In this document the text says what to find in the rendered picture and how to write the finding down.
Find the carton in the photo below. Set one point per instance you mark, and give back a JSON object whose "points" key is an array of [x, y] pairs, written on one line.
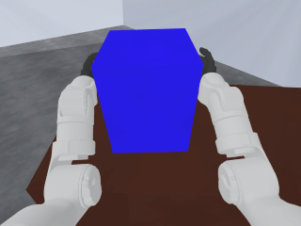
{"points": [[147, 81]]}

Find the robot left hand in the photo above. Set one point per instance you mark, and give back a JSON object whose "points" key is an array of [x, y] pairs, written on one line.
{"points": [[86, 71]]}

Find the robot right forearm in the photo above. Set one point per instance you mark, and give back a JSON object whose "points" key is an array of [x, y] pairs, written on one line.
{"points": [[233, 130]]}

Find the pedestal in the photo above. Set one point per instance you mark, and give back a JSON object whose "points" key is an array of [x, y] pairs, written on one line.
{"points": [[182, 188]]}

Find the left robot upper arm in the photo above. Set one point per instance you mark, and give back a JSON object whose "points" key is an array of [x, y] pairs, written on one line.
{"points": [[69, 191]]}

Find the robot right hand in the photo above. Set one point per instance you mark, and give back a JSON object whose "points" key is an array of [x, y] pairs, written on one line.
{"points": [[208, 62]]}

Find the robot left forearm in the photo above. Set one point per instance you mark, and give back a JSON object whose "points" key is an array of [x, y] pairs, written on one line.
{"points": [[75, 120]]}

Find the right robot upper arm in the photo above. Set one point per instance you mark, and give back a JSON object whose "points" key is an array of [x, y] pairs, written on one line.
{"points": [[251, 185]]}

